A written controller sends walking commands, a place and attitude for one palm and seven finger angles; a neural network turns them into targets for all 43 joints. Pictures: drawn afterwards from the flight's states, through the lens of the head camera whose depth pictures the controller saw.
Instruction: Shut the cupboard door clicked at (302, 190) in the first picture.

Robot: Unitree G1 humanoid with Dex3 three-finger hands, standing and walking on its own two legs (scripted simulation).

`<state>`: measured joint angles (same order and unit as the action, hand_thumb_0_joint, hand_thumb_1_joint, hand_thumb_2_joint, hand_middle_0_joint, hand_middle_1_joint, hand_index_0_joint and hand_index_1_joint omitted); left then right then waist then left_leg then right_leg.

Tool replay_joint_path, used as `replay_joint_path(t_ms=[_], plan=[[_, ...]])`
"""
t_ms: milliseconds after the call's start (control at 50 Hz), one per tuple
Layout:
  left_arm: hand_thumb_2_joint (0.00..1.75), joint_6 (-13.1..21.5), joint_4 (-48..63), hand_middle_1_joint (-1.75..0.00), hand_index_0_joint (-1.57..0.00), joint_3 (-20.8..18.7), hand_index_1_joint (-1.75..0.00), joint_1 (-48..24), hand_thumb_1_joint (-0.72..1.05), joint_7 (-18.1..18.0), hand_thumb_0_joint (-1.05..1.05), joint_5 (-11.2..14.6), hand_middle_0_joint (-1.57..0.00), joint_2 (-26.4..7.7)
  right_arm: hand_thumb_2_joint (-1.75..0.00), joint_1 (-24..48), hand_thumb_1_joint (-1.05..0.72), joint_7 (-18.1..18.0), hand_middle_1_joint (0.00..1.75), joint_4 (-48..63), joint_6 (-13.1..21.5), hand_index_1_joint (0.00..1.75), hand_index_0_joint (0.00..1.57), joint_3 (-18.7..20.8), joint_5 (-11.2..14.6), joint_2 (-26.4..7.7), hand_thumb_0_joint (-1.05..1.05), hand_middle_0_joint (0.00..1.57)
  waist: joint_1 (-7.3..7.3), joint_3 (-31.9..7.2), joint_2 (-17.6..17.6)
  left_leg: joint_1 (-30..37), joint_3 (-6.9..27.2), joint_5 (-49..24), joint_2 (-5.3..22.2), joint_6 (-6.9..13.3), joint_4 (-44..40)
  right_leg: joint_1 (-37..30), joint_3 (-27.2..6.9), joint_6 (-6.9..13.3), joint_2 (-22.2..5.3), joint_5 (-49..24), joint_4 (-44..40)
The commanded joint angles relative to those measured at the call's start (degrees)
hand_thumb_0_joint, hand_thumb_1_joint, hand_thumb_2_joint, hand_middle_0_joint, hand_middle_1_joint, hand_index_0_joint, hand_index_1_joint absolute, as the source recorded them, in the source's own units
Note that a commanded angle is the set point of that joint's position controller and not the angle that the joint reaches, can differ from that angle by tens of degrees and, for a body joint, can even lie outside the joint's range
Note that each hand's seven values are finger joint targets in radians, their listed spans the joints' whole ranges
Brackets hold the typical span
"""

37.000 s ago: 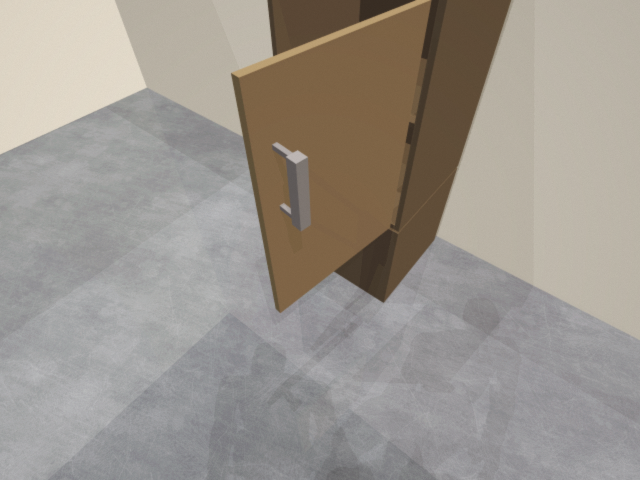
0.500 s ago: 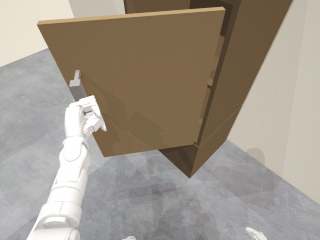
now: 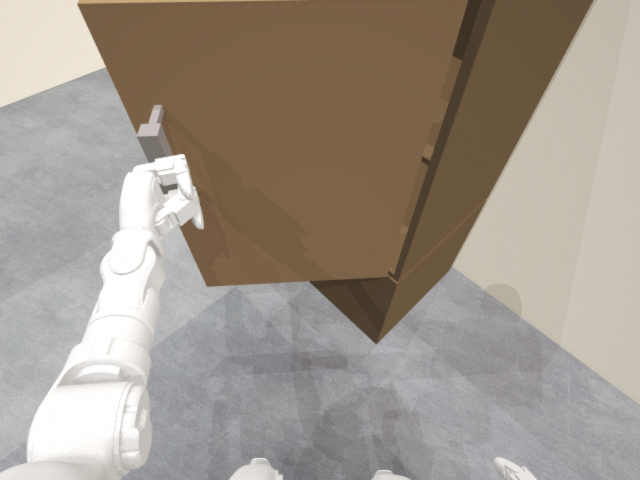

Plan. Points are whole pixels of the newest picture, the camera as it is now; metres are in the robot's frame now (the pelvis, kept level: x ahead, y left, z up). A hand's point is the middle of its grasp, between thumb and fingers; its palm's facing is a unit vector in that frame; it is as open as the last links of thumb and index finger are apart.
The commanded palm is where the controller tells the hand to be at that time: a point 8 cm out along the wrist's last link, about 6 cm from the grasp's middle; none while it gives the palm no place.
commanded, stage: push the door shut along its arc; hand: left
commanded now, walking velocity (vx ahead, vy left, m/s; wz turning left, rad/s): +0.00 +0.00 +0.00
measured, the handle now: (170, 163) +0.51 +0.22 +0.09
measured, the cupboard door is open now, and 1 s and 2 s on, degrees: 50 38 27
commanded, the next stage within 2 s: pull the fist back off the door in 1.44 s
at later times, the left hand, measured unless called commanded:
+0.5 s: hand (209, 171) +0.49 +0.16 +0.10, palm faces -0.07 -1.00 -0.01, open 3.1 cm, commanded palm +0.48 +0.20 +0.10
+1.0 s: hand (245, 136) +0.56 +0.12 +0.10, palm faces -0.20 -0.98 -0.02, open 3.1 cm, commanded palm +0.55 +0.16 +0.10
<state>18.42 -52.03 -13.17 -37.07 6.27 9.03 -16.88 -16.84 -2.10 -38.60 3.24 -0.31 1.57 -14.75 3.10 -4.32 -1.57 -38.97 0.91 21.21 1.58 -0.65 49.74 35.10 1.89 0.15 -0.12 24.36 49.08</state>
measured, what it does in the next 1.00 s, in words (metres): stands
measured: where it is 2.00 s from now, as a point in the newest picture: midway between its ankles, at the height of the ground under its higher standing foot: outside the picture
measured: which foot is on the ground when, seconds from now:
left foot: down 0.00-1.00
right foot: down 0.00-1.00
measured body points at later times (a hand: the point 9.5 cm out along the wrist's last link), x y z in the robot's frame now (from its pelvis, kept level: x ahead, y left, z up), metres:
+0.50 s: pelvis -0.01 +0.01 -0.01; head +0.08 +0.02 +0.43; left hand +0.49 +0.21 +0.10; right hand +0.00 -0.27 -0.13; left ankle +0.03 +0.13 -0.70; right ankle +0.00 -0.12 -0.70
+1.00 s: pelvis +0.00 +0.01 -0.03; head +0.13 +0.01 +0.40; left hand +0.56 +0.17 +0.11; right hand -0.05 -0.25 -0.13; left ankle +0.03 +0.13 -0.70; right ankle +0.00 -0.12 -0.70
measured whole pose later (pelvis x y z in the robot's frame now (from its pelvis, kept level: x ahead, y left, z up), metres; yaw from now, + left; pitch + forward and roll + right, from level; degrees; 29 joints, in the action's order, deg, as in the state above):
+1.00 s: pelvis +0.00 +0.01 -0.03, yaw -3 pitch +22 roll -3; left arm 15.5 -75.2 -20.1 -66.7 18.2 2.9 -33.1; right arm -24.6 -0.5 -37.8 1.1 -1.6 -0.2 -15.8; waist 13.7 -5.0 -3.2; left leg -56.3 0.5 23.6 3.5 -0.1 58.0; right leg 52.1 1.0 -0.3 1.8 25.0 55.2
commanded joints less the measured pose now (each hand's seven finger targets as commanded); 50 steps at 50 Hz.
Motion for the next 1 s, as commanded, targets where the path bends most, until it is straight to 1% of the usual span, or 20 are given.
replay_joint_path(t_ms=[0, 100, 140, 220, 320, 340, 380, 440, 460, 560, 580, 640, 700, 740, 780, 840, 860, 880, 920, 980], plan=[[0.90, 4.95, 9.95, -1.50, -1.30, -0.41, -1.50, -32.76, 0.90, 2.58, 0.00, 0.47, -1.30, -10.04, -0.90, -4.01, -0.90, -0.21, 0.30, 5.00, 1.82, 0.30, 0.20, 3.01, 0.34, -8.54, 0.00, 0.20, 3.41, -20.80, -1.14, 14.90, 0.74, -10.65, -1.40, 2.04, -4.15, -0.97, -1.04, 0.84, 1.54, -16.32, -6.19], [0.90, 5.31, 6.89, -1.50, -1.30, -0.45, -1.50, -37.32, 0.90, 4.33, 0.00, 0.95, -1.30, -10.85, -0.90, -5.77, -0.90, -0.11, 0.30, 4.05, 1.55, 0.30, 0.20, 3.17, 0.28, -9.20, 0.00, 0.20, 4.74, -22.16, -0.66, 15.18, 1.54, -10.79, -1.12, 2.08, -3.52, 1.02, -0.77, 0.88, 1.88, -15.41, -5.73], [0.90, 5.47, 6.35, -1.50, -1.30, -0.82, -1.50, -37.61, 0.90, 4.81, 0.00, 0.94, -1.30, -11.31, -0.90, -6.18, -0.90, 0.10, 0.30, 4.12, 1.47, 0.30, 0.20, 3.25, 0.21, -9.35, 0.00, 0.20, 4.49, -22.93, -2.15, 15.57, 1.63, -10.20, -1.12, 1.95, -3.52, 1.74, -0.59, 1.00, 1.97, -14.13, -5.60], [0.90, 5.24, 2.23, -1.50, -1.30, -1.20, -1.50, -42.58, 0.90, 5.09, 0.00, -0.04, -1.30, -13.61, -0.90, -7.61, -0.90, 0.07, 0.30, 3.04, 1.20, 0.30, 0.20, 3.13, 0.09, -9.87, 0.00, 0.20, 6.29, -19.88, -1.76, 13.25, 2.44, -6.66, -0.67, 2.05, -3.50, 5.36, -0.66, 0.90, 2.09, -10.15, -5.88], [0.90, 5.49, -0.21, -1.50, -1.30, -2.92, -1.50, -45.43, 0.90, 6.41, 0.00, -0.79, -1.30, -17.01, -0.90, -9.29, -0.90, 0.23, 0.30, 2.72, 1.16, 0.30, 0.20, 3.14, -0.21, -10.41, 0.00, 0.20, 6.71, -23.38, -3.39, 12.98, 2.69, -7.95, -0.57, 2.06, -2.41, 5.82, -0.85, 0.99, 2.18, -10.54, -4.78], [0.90, 5.40, -0.78, -1.50, -1.30, -1.45, -1.50, -45.62, 0.90, 6.94, 0.00, -0.70, -1.30, -15.33, -0.90, -9.34, -0.90, 0.37, 0.30, 2.87, 1.24, 0.30, 0.20, 3.16, -0.16, -10.31, 0.00, 0.20, 7.18, -23.27, -3.42, 13.25, 2.59, -7.79, -0.59, 2.15, -2.21, 6.54, -0.87, 0.92, 2.30, -10.34, -4.99], [0.90, 5.27, -2.51, -1.50, -1.30, -3.96, -1.50, -45.75, 0.90, 7.49, 0.00, -0.72, -1.30, -18.51, -0.90, -10.40, -0.90, 0.35, 0.30, 2.39, 1.11, 0.30, 0.20, 3.14, -0.41, -10.84, 0.00, 0.20, 6.87, -23.80, -4.16, 12.89, 2.79, -8.76, -0.50, 2.12, -1.67, 6.68, -0.73, 1.17, 2.49, -10.85, -4.39], [0.90, 4.72, -3.79, -1.50, -1.30, -4.27, -1.50, -47.48, 0.90, 8.47, 0.00, -0.91, -1.30, -19.61, -0.90, -10.96, -0.90, 0.40, 0.30, 2.54, 0.90, 0.30, 0.20, 3.06, -0.35, -10.95, 0.00, 0.20, 7.53, -24.02, -3.97, 11.35, 2.74, -8.78, -0.37, 2.18, -0.99, 7.19, -0.99, 0.95, 2.44, -10.98, -4.21], [0.90, 4.62, -3.49, -1.50, -1.30, -3.29, -1.50, -49.51, 0.90, 8.82, 0.00, -0.99, -1.30, -19.07, -0.90, -11.22, -0.90, 0.43, 0.30, 2.39, 0.86, 0.30, 0.20, 3.01, -0.36, -10.98, 0.00, 0.20, 8.46, -23.89, -4.03, 11.49, 2.84, -8.58, -0.27, 2.24, -0.86, 8.00, -0.90, 0.83, 2.46, -10.71, -4.15], [0.90, 3.60, -6.28, -1.50, -1.30, -3.18, -1.50, -52.89, 0.90, 9.31, 0.00, -1.46, -1.30, -19.75, -0.90, -12.66, -0.90, 0.56, 0.30, 2.07, 0.83, 0.30, 0.20, 2.86, -0.58, -11.39, 0.00, 0.20, 9.62, -24.09, -5.19, 11.33, 3.61, -7.96, 0.00, 2.21, -0.11, 10.96, -0.55, 0.96, 2.68, -9.12, -3.66], [0.90, 3.40, -7.05, -1.50, -1.30, -5.61, -1.50, -52.93, 0.90, 9.19, 0.00, -1.45, -1.30, -22.52, -0.90, -13.30, -0.90, 0.42, 0.30, 2.06, 0.80, 0.30, 0.20, 2.89, -0.71, -11.74, 0.00, 0.20, 9.20, -25.05, -4.99, 11.00, 3.48, -9.16, -0.09, 2.39, 0.49, 10.28, -0.76, 1.09, 2.79, -10.00, -3.38], [0.90, 3.00, -8.01, -1.50, -1.30, -3.24, -1.50, -55.92, 0.90, 9.67, 0.00, -2.62, -1.30, -21.04, -0.90, -13.82, -0.90, 0.70, 0.30, 1.73, 0.74, 0.30, 0.20, 2.73, -0.79, -11.42, 0.00, 0.20, 10.37, -25.52, -6.46, 10.96, 3.76, -9.53, 0.11, 2.26, 1.28, 12.51, -0.69, 0.88, 2.67, -9.87, -2.93], [0.90, 2.75, -8.27, -1.50, -1.30, -5.91, -1.50, -57.33, 0.90, 9.91, 0.00, -2.92, -1.30, -24.81, -0.90, -14.74, -0.90, 0.69, 0.30, 1.83, 0.51, 0.30, 0.20, 2.69, -0.97, -11.90, 0.00, 0.20, 10.51, -27.86, -6.47, 10.94, 3.74, -11.62, 0.24, 2.44, 2.30, 12.16, -0.87, 0.93, 2.76, -11.41, -2.26], [0.90, 2.02, -9.36, -1.50, -1.30, -5.99, -1.50, -56.56, 0.90, 10.50, 0.00, -3.05, -1.30, -24.71, -0.90, -15.28, -0.90, 0.97, 0.30, 2.22, 0.31, 0.30, 0.20, 2.61, -1.09, -11.75, 0.00, 0.20, 10.26, -28.44, -7.12, 10.79, 3.54, -12.89, 0.21, 2.31, 2.57, 11.76, -0.68, 0.94, 2.87, -12.46, -1.90], [0.90, 1.40, -11.59, -1.50, -1.30, -8.12, -1.50, -56.15, 0.90, 10.71, 0.00, -3.39, -1.30, -27.61, -0.90, -16.07, -0.90, 0.85, 0.30, 2.43, -0.05, 0.30, 0.20, 2.39, -1.16, -12.00, 0.00, 0.20, 10.41, -27.82, -5.24, 8.78, 3.33, -13.73, 0.09, 2.67, 3.16, 10.82, -0.79, 0.92, 3.06, -13.70, -1.61], [0.90, 0.30, -12.74, -1.50, -1.30, -7.95, -1.50, -57.86, 0.90, 10.88, 0.00, -4.56, -1.30, -28.88, -0.90, -16.53, -0.90, 1.04, 0.30, 2.95, -0.62, 0.30, 0.20, 2.12, -1.17, -11.85, 0.00, 0.20, 11.22, -27.00, -5.53, 6.48, 2.67, -13.58, 0.09, 2.82, 3.85, 10.55, -1.21, 0.50, 3.06, -14.89, -1.63], [0.90, 0.36, -12.22, -1.50, -1.30, -9.45, -1.50, -57.46, 0.90, 10.96, 0.00, -4.92, -1.30, -31.12, -0.90, -17.05, -0.90, 1.02, 0.30, 3.36, -0.86, 0.30, 0.20, 2.14, -1.27, -12.03, 0.00, 0.20, 10.55, -28.37, -5.34, 6.15, 2.68, -14.59, 0.07, 2.77, 4.09, 9.43, -1.25, 0.61, 3.08, -15.89, -1.09], [0.90, 0.81, -10.75, -1.50, -1.30, -9.52, -1.50, -58.35, 0.90, 11.15, 0.00, -4.88, -1.30, -30.96, -0.90, -17.50, -0.90, 0.98, 0.30, 3.47, -0.92, 0.30, 0.20, 2.25, -1.56, -11.96, 0.00, 0.20, 10.81, -30.71, -6.16, 7.65, 2.73, -16.74, -0.01, 2.90, 4.43, 9.08, -1.26, 0.68, 3.23, -17.70, -0.61], [0.90, 0.90, -10.26, -1.50, -1.30, -7.29, -1.50, -58.94, 0.90, 11.91, 0.00, -5.10, -1.30, -28.48, -0.90, -17.55, -0.90, 1.18, 0.30, 3.22, -1.17, 0.30, 0.20, 2.48, -1.53, -11.63, 0.00, 0.20, 11.26, -31.24, -8.25, 10.05, 2.84, -18.19, 0.24, 2.52, 4.84, 11.00, -0.93, 0.64, 3.22, -18.18, -0.57], [0.90, 0.34, -10.81, -1.50, -1.30, -8.48, -1.50, -59.85, 0.90, 12.73, 0.00, -4.62, -1.30, -29.78, -0.90, -18.69, -0.90, 1.05, 0.30, 3.05, -1.54, 0.30, 0.20, 2.53, -1.65, -11.99, 0.00, 0.20, 11.92, -30.96, -5.71, 8.48, 2.72, -18.41, 0.08, 3.00, 5.20, 9.87, -1.13, 0.51, 3.60, -19.29, -0.78]])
